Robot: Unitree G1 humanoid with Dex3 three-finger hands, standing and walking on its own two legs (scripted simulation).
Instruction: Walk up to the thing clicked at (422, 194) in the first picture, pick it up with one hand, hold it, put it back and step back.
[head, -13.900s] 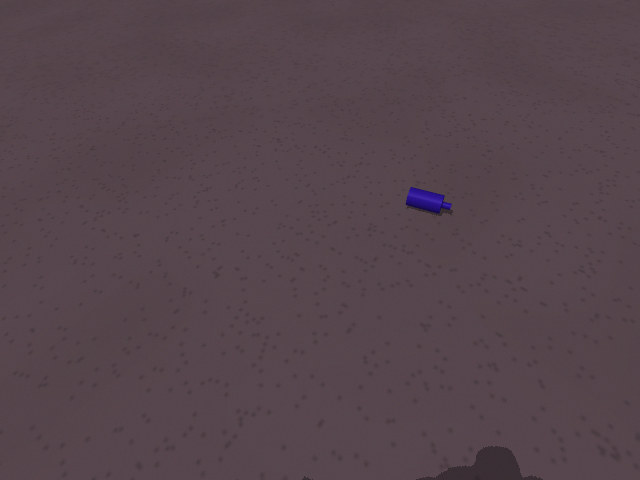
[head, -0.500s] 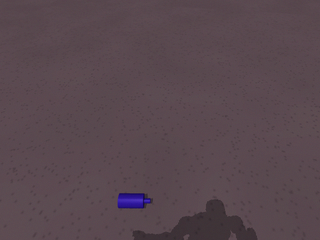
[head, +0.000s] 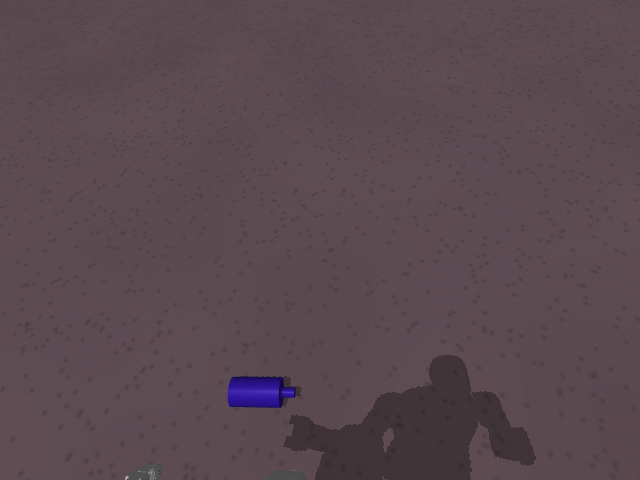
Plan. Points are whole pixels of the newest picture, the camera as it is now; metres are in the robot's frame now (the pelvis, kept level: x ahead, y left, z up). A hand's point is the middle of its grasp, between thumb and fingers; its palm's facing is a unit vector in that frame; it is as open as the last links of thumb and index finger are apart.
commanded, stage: walk up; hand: left
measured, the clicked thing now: (263, 392) +0.41 +0.27 -0.73
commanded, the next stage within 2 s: stand in 1.66 s
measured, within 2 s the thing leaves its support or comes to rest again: neither
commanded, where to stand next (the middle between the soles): +0.02 +0.05 m, yaw -1 degrees
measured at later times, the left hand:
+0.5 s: hand out of the picture +0.08 +0.30 -0.14, palm faces -0.02 -0.92 -0.40, open 7.4 cm
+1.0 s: hand out of the picture +0.06 +0.29 -0.14, palm faces -0.03 -0.93 -0.36, open 7.4 cm
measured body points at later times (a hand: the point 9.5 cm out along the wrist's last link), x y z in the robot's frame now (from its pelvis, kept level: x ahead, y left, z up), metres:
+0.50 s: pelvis -0.01 +0.03 +0.00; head +0.02 +0.03 +0.45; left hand +0.08 +0.35 -0.12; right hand +0.13 -0.27 -0.12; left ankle +0.02 +0.15 -0.73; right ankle +0.00 -0.11 -0.73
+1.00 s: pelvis -0.02 +0.03 +0.01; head +0.00 +0.02 +0.46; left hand +0.06 +0.33 -0.12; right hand +0.05 -0.28 -0.12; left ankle +0.02 +0.15 -0.73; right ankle +0.00 -0.11 -0.73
